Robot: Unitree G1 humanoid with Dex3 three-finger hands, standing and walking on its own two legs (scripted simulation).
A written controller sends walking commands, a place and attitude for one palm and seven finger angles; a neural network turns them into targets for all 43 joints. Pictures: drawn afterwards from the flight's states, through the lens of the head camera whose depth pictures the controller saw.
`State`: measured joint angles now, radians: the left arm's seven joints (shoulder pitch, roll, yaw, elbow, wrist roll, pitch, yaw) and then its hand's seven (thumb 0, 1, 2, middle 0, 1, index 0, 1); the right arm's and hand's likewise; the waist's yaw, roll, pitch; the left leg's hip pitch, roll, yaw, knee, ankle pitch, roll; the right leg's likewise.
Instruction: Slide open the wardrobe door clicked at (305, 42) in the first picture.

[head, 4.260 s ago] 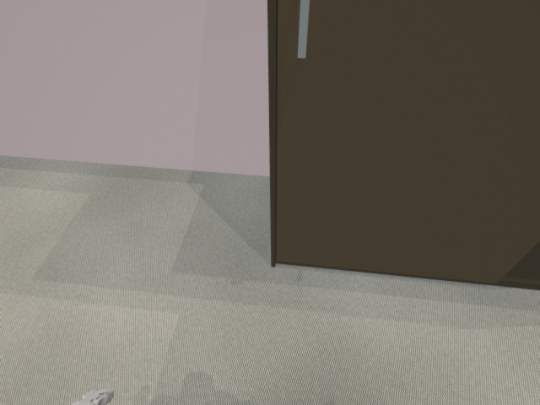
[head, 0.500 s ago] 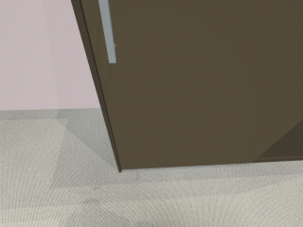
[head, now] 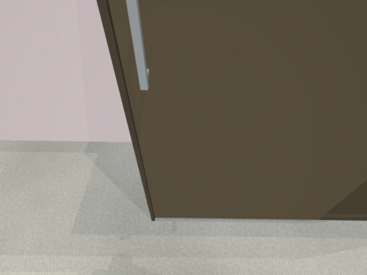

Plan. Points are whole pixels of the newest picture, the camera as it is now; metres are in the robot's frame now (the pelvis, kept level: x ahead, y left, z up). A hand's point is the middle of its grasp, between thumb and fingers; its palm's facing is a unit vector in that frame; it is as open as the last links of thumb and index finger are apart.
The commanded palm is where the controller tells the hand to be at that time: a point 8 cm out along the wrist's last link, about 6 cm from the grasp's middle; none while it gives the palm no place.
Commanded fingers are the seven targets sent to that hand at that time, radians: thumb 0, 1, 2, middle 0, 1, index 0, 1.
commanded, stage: look again from close up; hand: left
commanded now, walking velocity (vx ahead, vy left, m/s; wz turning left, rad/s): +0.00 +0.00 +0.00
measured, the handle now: (140, 43) +0.49 +0.13 +0.26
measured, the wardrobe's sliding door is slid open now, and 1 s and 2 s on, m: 0.00 0.00 0.00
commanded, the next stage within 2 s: raise the hand with hooked fingers in 0.70 s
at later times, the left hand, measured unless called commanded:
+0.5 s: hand out of the picture -0.03 +0.20 -0.17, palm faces +0.00 -0.98 -0.21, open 7.4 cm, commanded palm none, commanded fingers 0.00 0.90 0.90 -0.20 -0.30 -0.20 -0.30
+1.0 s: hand (90, 234) +0.19 +0.21 +0.01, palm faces +0.26 -0.96 -0.15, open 7.5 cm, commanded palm +0.10 +0.25 -0.03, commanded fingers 0.00 0.64 0.79 -0.22 -0.47 -0.22 -0.47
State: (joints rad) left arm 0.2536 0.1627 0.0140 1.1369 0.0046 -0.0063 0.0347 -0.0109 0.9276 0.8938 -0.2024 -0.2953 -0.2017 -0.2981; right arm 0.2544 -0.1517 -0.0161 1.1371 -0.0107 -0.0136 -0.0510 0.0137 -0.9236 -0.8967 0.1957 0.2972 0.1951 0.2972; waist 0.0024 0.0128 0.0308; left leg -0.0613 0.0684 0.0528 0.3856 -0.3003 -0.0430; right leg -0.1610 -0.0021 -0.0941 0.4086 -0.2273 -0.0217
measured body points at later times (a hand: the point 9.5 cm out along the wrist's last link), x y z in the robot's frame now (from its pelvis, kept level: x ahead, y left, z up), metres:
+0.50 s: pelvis -0.02 +0.03 +0.00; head -0.02 +0.01 +0.45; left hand -0.02 +0.25 -0.16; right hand -0.04 -0.17 -0.17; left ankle -0.05 +0.13 -0.74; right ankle +0.00 -0.10 -0.74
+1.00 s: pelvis -0.01 +0.02 -0.01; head -0.02 +0.00 +0.44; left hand +0.18 +0.26 +0.02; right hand +0.10 -0.24 -0.12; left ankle -0.05 +0.13 -0.74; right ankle +0.00 -0.10 -0.74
